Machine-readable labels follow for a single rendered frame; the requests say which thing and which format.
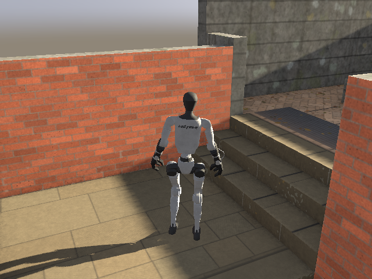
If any right robot forearm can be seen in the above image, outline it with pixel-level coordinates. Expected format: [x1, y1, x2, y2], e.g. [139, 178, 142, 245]
[210, 142, 221, 165]

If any right robot hand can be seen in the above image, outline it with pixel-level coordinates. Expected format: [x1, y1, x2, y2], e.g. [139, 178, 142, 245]
[210, 163, 223, 177]

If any left robot upper arm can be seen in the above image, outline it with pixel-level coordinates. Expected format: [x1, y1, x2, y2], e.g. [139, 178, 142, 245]
[159, 116, 177, 148]

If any robot left shin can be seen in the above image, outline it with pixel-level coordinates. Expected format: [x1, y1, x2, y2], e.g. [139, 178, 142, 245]
[170, 187, 180, 227]

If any robot right shin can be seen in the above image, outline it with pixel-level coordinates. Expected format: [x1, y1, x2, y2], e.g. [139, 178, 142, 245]
[194, 194, 202, 232]

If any left robot hand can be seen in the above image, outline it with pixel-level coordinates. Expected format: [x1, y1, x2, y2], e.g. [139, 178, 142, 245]
[151, 158, 164, 171]

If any left robot forearm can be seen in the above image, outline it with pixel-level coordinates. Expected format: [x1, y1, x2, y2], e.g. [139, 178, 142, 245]
[153, 138, 165, 160]

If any right robot upper arm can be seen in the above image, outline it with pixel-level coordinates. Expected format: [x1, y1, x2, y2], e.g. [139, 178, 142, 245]
[201, 118, 216, 151]

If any robot shin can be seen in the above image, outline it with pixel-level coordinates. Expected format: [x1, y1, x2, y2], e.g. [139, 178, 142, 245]
[170, 187, 180, 227]
[194, 194, 202, 232]

